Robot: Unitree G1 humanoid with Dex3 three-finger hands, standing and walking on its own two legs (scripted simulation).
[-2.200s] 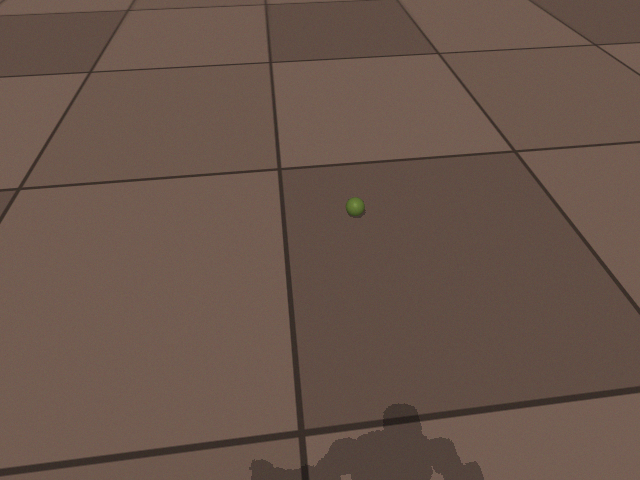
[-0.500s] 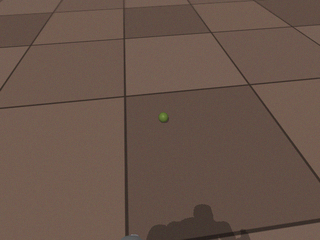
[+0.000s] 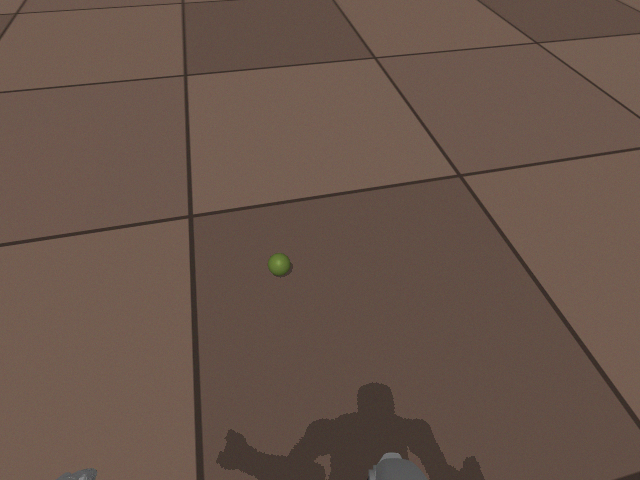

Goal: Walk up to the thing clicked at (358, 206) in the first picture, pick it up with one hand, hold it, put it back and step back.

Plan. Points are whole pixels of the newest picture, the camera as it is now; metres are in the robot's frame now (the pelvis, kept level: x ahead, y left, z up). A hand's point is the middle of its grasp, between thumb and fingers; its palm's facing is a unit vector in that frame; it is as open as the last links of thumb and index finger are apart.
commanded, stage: walk up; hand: left
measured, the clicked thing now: (279, 264) +0.97 +0.12 -0.72
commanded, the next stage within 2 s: none
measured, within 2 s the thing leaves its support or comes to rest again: neither
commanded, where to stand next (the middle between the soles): +0.63 -0.13 m, yaw +3 degrees
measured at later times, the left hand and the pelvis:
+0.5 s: hand (177, 449) +0.21 +0.20 -0.15, palm faces +0.01 -0.95 -0.33, open 7.4 cm; pelvis +0.21 -0.07 +0.00, yaw +1 degrees
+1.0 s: hand (238, 285) +0.47 +0.14 -0.12, palm faces -0.03 -0.91 -0.42, open 7.4 cm; pelvis +0.39 -0.15 -0.01, yaw +1 degrees
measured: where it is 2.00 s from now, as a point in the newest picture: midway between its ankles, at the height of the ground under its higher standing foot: (357, 366)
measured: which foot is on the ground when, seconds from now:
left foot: down 0.00-0.08, up 0.10-0.48, down 0.50-0.96, up 0.98-1.00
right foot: up 0.00-0.04, down 0.06-0.54, up 0.56-0.92, down 0.94-1.00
